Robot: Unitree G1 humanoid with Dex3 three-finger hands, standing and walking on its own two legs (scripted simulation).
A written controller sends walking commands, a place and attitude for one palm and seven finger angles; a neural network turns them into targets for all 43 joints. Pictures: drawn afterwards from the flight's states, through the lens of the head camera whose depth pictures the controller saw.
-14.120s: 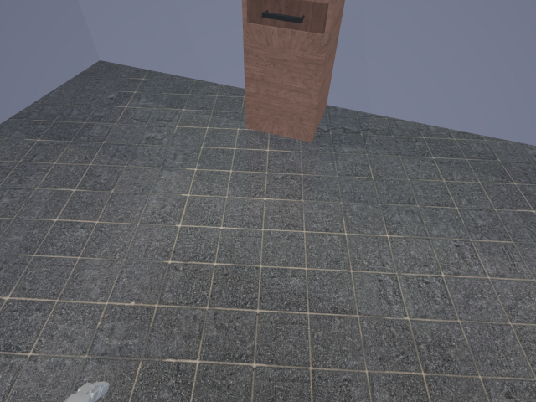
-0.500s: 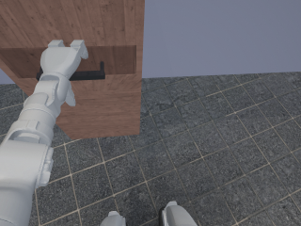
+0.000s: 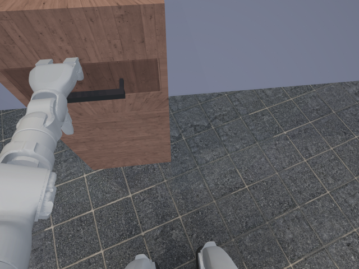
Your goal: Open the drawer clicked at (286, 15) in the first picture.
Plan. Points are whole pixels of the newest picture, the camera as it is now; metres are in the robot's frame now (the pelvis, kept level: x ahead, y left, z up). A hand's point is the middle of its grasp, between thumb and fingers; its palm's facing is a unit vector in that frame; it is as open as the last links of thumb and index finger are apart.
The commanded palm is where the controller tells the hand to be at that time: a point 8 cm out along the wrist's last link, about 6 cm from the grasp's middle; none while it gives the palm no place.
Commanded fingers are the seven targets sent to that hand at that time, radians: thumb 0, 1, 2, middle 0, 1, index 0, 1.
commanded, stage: move the hooked fingers above the handle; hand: left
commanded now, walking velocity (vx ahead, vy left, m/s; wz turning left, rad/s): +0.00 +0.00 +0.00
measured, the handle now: (88, 90) +0.58 +0.20 -0.03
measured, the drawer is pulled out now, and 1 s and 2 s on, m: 0.00 0.00 0.00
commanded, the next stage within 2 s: lift the fingers back up to retry in 0.64 s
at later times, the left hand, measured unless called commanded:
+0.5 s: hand (75, 88) +0.52 +0.20 +0.05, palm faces -0.09 +0.00 -1.00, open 13.4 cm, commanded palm +0.50 +0.21 +0.08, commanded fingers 0.00 -0.50 0.30 -0.30 -1.20 -0.30 -1.20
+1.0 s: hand (87, 87) +0.54 +0.18 +0.03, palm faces +0.10 +0.01 -0.99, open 13.3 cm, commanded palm +0.52 +0.19 +0.07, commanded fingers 0.00 -0.50 0.30 -0.30 -1.20 -0.30 -1.20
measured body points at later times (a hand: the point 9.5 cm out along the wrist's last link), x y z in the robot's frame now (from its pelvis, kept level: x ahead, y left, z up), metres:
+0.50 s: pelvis +0.00 +0.00 +0.00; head +0.12 -0.03 +0.44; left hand +0.52 +0.19 +0.10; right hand +0.00 -0.26 -0.14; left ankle -0.01 +0.11 -0.70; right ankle +0.02 -0.13 -0.70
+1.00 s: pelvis +0.00 +0.00 -0.02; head +0.13 +0.00 +0.41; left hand +0.53 +0.17 +0.08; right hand -0.01 -0.28 -0.14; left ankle -0.01 +0.11 -0.70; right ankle +0.02 -0.13 -0.70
